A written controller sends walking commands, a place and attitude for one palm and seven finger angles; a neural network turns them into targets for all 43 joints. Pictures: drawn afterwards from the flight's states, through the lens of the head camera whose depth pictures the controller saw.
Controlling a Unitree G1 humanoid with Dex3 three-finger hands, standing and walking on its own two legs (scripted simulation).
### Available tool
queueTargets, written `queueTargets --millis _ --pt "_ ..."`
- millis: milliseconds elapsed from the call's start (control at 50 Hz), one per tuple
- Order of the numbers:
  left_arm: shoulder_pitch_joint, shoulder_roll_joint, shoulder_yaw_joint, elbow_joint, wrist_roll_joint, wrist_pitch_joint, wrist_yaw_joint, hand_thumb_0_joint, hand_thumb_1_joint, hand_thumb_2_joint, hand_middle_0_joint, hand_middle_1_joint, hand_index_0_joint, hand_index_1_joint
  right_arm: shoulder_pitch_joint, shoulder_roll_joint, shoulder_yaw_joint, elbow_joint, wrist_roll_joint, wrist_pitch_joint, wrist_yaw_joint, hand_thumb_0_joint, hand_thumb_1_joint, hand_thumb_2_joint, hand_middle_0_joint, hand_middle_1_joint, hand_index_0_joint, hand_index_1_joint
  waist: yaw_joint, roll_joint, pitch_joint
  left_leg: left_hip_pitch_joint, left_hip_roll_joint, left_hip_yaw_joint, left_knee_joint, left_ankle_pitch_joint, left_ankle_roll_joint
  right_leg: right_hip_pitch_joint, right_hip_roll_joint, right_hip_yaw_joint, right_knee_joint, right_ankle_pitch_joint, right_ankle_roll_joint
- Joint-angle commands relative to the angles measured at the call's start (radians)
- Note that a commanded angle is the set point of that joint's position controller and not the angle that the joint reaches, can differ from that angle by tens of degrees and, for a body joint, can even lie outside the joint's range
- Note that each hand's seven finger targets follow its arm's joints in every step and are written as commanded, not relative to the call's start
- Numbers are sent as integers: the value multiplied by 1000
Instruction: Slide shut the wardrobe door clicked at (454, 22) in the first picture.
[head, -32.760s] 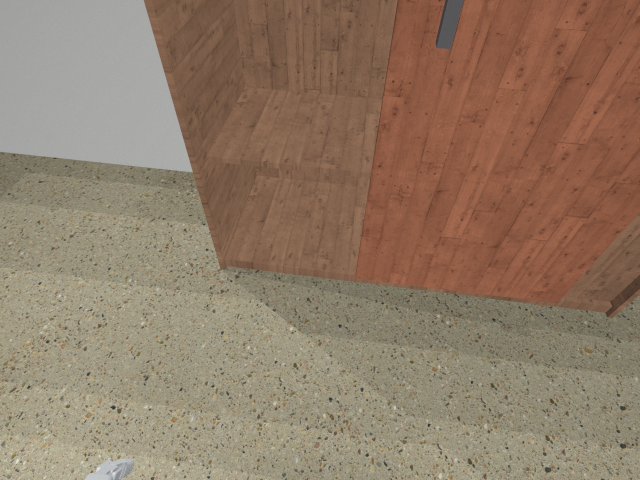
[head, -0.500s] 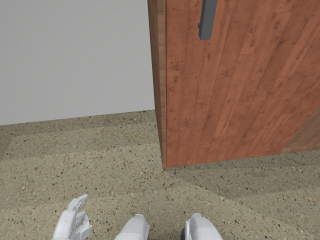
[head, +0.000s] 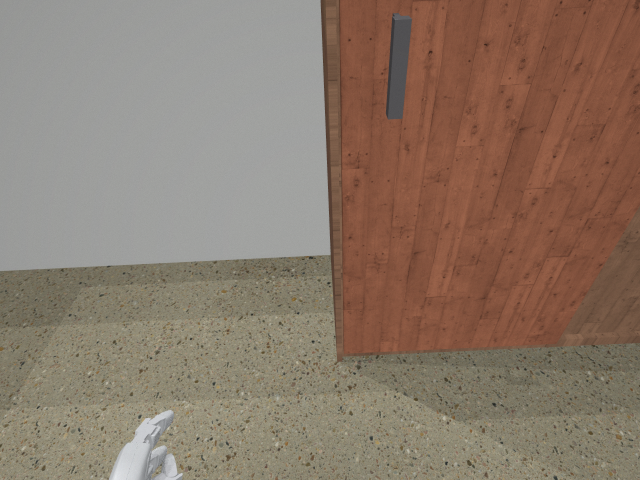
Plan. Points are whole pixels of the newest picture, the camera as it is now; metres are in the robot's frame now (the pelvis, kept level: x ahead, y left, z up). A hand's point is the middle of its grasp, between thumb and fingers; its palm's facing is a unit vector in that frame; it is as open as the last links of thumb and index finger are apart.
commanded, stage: stop stepping back and stand still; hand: right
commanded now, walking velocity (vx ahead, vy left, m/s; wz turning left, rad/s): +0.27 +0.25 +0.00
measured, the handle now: (395, 66) +0.73 -0.14 +0.26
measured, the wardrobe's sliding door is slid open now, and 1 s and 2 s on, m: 0.00 0.00 0.00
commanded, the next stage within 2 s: let the arm hang, fingers relaxed in 0.58 s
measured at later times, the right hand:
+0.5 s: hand (639, 388) +0.16 -0.26 +0.17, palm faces +0.47 +0.82 -0.34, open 7.4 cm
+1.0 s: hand out of the picture +0.00 -0.19 -0.17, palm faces +0.06 +0.98 -0.17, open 6.9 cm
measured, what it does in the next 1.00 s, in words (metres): steps on the spot: left foot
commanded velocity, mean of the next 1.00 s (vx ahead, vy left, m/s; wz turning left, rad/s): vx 0.08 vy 0.03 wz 0.00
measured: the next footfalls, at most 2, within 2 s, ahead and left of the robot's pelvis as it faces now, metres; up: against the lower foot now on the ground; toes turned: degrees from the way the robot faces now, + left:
left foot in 0.26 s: +0.02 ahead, +0.12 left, +0.01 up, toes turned +5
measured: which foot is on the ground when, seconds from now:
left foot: down 0.00-0.00, up 0.02-0.24, down 0.26-1.00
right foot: down 0.00-1.00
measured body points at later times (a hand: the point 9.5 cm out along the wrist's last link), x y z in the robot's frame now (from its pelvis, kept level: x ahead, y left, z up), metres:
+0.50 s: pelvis -0.06 +0.00 -0.01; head -0.08 -0.03 +0.44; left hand +0.07 +0.26 -0.08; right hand +0.13 -0.30 +0.19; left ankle -0.01 +0.12 -0.71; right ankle -0.02 -0.12 -0.73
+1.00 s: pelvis -0.04 -0.01 +0.00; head -0.02 -0.03 +0.45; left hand +0.01 +0.23 -0.14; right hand +0.00 -0.25 -0.15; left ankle -0.02 +0.11 -0.73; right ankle -0.02 -0.13 -0.73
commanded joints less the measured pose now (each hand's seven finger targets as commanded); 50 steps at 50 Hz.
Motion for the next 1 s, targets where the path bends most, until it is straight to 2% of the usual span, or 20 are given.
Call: queueTargets --millis 0,40,100,180,200,220,240,260,300,400,440,480,600,640,660,700,760,840,900,980 --pt "-123 126 63 -171 3 -81 7 0 900 900 -200 -300 -200 -300 -248 -235 -55 -346 -26 -97 -20 0 -900 -900 200 300 200 300 66 -307 35 -340 -68 16 479 -159 -34 230 -310 457 -466 24 -177" --pt "-134 95 54 -150 9 -87 -32 0 900 900 -200 -300 -200 -300 -138 -255 -79 -370 -23 -98 2 0 -900 -900 200 300 200 300 82 -265 140 -376 11 -84 606 -79 -17 41 -331 563 -548 -259 -190" --pt "-146 91 46 -138 2 -66 -56 0 900 900 -200 -300 -200 -300 80 -226 -101 -351 -26 -83 -3 0 -900 -900 200 300 200 300 48 -323 131 -117 4 50 363 12 -8 -129 -227 211 -524 -292 -112" --pt "-136 97 60 -163 21 -10 -28 0 900 900 -200 -300 -200 -300 96 -243 -150 -255 -34 -66 -16 0 -900 -900 200 300 200 300 29 -303 58 373 -71 144 -17 -90 19 -334 -143 50 -326 -334 -36" --pt "-126 96 65 -157 20 1 -24 0 900 900 -200 -300 -200 -300 84 -255 -158 -220 -36 -56 -17 0 -900 -900 200 300 200 300 19 -135 53 403 -29 58 -151 -115 47 -356 -70 -11 -75 -261 -17" --pt "-113 80 69 -159 7 10 -28 0 900 900 -200 -300 -200 -300 107 -241 -143 -160 -31 -37 -12 0 -900 -900 200 300 200 300 30 165 74 349 151 -278 -310 -208 142 -431 36 -80 280 -162 1" --pt "-146 105 76 -185 -7 -3 -25 0 900 900 -200 -300 -200 -300 -23 -290 -155 -257 -11 -50 -2 0 -900 -900 200 300 200 300 49 248 89 191 325 -534 -428 -162 220 -442 50 2 584 -96 15" --pt "-130 99 60 -165 8 -29 -30 0 900 900 -200 -300 -200 -300 -88 -403 -252 -334 3 -78 -1 0 -900 -900 200 300 200 300 77 193 114 -19 349 -550 -433 -114 242 -345 -32 60 669 -28 35" --pt "-80 79 63 -91 14 -12 -23 0 900 900 -200 -300 -200 -300 -19 -209 -120 -119 -5 -45 11 0 -900 -900 200 300 200 300 91 129 127 -196 259 -389 -471 -551 155 -201 -19 21 515 -4 21" --pt "-110 88 47 -103 17 -49 13 0 900 900 -200 -300 -200 -300 -103 -204 -56 -294 -29 -64 -16 0 -900 -900 200 300 200 300 86 -12 38 -140 157 -128 -180 -327 83 168 35 -67 -179 -3 -12" --pt "-123 130 56 -133 17 -62 9 0 900 900 -200 -300 -200 -300 -123 -223 -85 -385 -34 -84 -22 0 -900 -900 200 300 200 300 67 -394 75 -225 -37 44 281 -174 -14 169 -209 344 -432 -71 -108" --pt "-119 84 49 -111 24 -70 -17 0 900 900 -200 -300 -200 -300 -101 -272 -135 -370 -45 -97 -15 0 -900 -900 200 300 200 300 84 -348 151 -275 -13 -25 513 -124 -23 16 -294 536 -543 -167 -171" --pt "-138 91 55 -153 15 -5 -40 0 900 900 -200 -300 -200 -300 135 -226 -151 -252 -32 -65 -11 0 -900 -900 200 300 200 300 42 -178 84 333 -18 36 -136 -91 14 -329 -87 52 -197 -235 -29" --pt "-143 88 68 -183 -3 10 -39 0 900 900 -200 -300 -200 -300 80 -251 -152 -231 -9 -49 -2 0 -900 -900 200 300 200 300 56 187 104 184 311 -518 -430 -166 171 -363 49 -12 327 -70 18" --pt "-102 153 64 -29 28 -1 -106 0 900 900 -200 -300 -200 -300 95 -29 236 494 -116 105 126 0 -900 -900 200 300 200 300 82 63 48 220 430 -289 -182 604 160 -468 -47 23 443 -149 30" --pt "19 74 54 -4 10 93 -103 0 900 900 -200 -300 -200 -300 -8 27 276 533 -91 177 147 0 -900 -900 200 300 200 300 94 149 37 -47 304 -231 -223 116 155 -222 -30 33 421 -157 33" --pt "49 92 53 11 34 138 -107 0 900 900 -200 -300 -200 -300 -120 21 320 686 -78 198 141 0 -900 -900 200 300 200 300 117 232 134 -126 208 -63 -160 195 92 -59 14 -21 119 -5 21" --pt "-1 173 48 61 62 139 -96 0 900 900 -200 -300 -200 -300 -119 48 362 913 -67 210 164 0 -900 -900 200 300 200 300 61 -115 150 -93 29 1 -19 -55 -34 -44 -147 218 -230 131 -74" --pt "-36 142 30 138 52 132 -86 0 900 900 -200 -300 -200 -300 -145 24 364 1108 -60 205 170 0 -900 -900 200 300 200 300 43 -194 180 84 31 -6 -67 22 -22 -184 -95 162 -336 -57 -35" --pt "13 58 20 229 38 130 -71 0 900 900 -200 -300 -200 -300 -79 54 370 1288 -51 179 160 0 -900 -900 200 300 200 300 51 -197 50 135 85 -57 -186 187 2 24 -32 26 -239 153 -5"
